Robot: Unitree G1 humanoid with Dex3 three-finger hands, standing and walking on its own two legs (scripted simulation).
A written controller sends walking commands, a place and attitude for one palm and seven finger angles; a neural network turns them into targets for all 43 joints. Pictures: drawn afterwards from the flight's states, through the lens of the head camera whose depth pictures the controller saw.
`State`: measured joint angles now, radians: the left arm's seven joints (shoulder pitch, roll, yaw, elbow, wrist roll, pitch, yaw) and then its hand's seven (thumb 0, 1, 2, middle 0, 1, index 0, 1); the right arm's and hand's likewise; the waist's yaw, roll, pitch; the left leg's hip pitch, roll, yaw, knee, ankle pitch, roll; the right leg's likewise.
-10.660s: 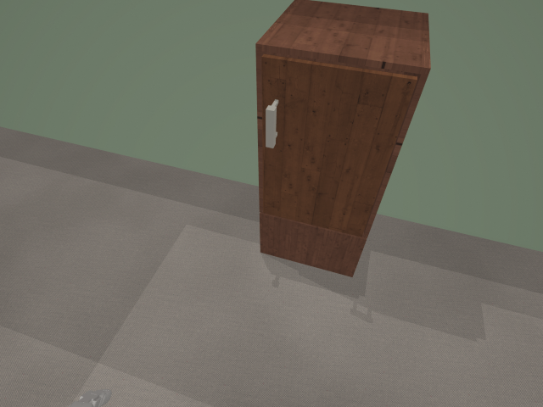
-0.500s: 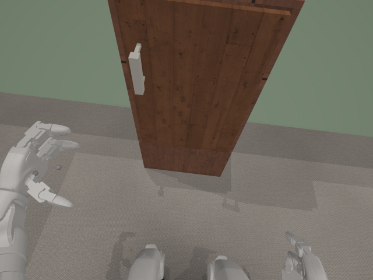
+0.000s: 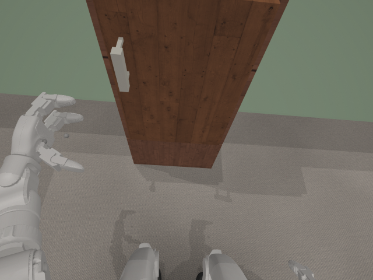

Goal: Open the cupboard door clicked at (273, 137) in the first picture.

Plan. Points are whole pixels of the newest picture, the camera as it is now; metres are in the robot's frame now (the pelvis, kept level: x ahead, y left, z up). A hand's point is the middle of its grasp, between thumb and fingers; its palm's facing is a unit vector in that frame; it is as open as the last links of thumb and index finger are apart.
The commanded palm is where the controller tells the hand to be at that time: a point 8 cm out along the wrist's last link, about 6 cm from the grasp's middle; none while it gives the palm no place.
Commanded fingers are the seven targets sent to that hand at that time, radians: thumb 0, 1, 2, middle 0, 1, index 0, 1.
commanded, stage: move the hooked fingers beside the handle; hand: left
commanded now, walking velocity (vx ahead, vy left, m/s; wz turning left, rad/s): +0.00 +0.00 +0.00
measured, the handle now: (122, 65) +0.60 +0.17 +0.05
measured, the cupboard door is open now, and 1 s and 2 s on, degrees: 0 0 0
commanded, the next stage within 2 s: slide the fingers in behind the handle in 1.68 s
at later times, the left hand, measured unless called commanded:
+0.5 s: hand (87, 102) +0.47 +0.23 +0.05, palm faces -0.04 -1.00 -0.02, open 14.0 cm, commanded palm +0.46 +0.27 +0.04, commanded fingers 0.00 -0.50 0.30 -0.30 -1.20 -0.30 -1.20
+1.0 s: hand (95, 77) +0.55 +0.22 +0.05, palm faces -0.03 -1.00 -0.01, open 14.0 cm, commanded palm +0.53 +0.25 +0.04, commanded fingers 0.00 -0.50 0.30 -0.30 -1.20 -0.30 -1.20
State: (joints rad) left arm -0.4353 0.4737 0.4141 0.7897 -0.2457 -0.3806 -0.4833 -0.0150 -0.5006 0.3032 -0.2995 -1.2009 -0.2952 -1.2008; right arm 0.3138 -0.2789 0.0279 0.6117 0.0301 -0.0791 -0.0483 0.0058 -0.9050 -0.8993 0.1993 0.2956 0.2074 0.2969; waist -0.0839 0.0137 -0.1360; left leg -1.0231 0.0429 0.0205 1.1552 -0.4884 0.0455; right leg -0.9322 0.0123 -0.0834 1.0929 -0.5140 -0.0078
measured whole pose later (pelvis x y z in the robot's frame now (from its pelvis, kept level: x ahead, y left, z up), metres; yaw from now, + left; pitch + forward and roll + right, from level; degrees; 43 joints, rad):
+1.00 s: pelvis -0.01 +0.00 -0.03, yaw -3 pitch +29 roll -6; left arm -1.04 0.75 0.51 1.24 -0.06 -0.37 -0.39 -0.02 -0.50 0.30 -0.30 -1.20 -0.30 -1.20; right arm 0.38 -0.28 0.07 0.61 -0.01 0.07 -0.01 0.00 -0.91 -0.90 0.20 0.30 0.21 0.30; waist -0.24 0.03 -0.12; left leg -1.28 0.08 0.00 1.28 -0.51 0.04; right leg -1.19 0.05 -0.09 1.19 -0.51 -0.01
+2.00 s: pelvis +0.00 +0.00 -0.02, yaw -2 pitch +28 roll -6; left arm -0.98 0.64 0.44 1.22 -0.07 -0.38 -0.34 -0.01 -0.50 0.30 -0.30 -1.20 -0.29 -1.20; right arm 0.37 -0.27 0.06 0.61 -0.02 0.10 0.00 0.00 -0.91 -0.90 0.20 0.30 0.21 0.30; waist -0.22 0.03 -0.12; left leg -1.22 0.07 0.00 1.24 -0.51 0.04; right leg -1.12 0.05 -0.10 1.15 -0.51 -0.01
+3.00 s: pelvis +0.00 -0.01 -0.02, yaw -2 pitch +28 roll -5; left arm -0.98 0.49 0.37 1.19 -0.05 -0.43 -0.17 -0.02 -0.50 0.30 -0.30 -1.21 -0.29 -1.20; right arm 0.39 -0.25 0.04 0.62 -0.04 0.10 0.04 0.00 -0.91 -0.90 0.20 0.30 0.21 0.30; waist -0.22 0.05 -0.14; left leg -1.21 0.07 0.01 1.24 -0.51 0.04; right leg -1.12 0.04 -0.08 1.17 -0.53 -0.02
